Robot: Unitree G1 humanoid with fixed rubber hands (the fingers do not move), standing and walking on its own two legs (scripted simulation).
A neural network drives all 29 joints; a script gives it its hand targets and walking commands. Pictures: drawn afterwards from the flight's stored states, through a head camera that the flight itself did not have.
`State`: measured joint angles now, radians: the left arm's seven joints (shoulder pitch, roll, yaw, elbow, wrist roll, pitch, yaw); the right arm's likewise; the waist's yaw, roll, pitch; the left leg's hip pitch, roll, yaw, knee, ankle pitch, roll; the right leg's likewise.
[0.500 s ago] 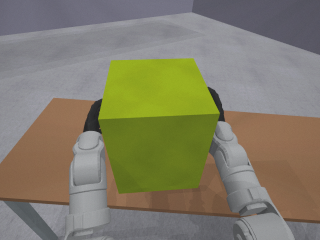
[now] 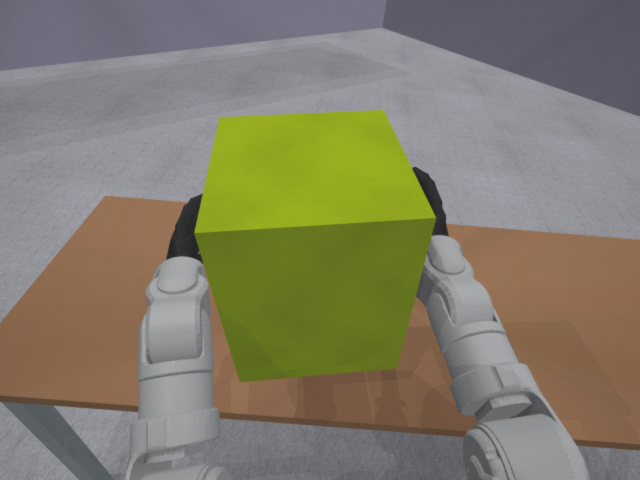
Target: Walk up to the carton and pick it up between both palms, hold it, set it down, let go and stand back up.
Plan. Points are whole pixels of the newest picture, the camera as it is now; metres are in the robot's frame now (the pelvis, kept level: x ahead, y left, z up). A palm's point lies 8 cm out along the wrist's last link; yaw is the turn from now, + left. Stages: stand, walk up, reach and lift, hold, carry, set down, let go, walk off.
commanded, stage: hold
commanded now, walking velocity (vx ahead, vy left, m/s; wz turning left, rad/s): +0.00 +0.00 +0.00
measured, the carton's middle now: (311, 247) +0.37 +0.00 +0.16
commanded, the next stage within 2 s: none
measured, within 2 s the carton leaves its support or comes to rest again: neither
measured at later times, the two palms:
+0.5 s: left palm (189, 260) +0.35 +0.15 +0.15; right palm (429, 238) +0.36 -0.15 +0.17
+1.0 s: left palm (185, 259) +0.35 +0.15 +0.16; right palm (426, 236) +0.36 -0.14 +0.18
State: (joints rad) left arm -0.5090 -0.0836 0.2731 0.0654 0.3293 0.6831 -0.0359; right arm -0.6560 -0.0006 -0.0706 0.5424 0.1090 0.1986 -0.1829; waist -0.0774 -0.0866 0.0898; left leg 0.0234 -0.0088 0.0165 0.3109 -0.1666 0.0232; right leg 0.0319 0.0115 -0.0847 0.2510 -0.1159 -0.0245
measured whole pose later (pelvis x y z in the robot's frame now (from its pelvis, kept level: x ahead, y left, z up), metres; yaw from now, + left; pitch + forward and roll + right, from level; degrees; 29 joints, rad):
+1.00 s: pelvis +0.00 +0.00 +0.00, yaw +0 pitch -9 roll -1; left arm -0.51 -0.09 0.27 0.06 0.33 0.68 -0.04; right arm -0.64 0.00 -0.08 0.53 0.10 0.19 -0.18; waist -0.08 -0.08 0.08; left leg 0.01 -0.02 0.01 0.31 -0.16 0.03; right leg 0.02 0.01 -0.09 0.26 -0.12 -0.02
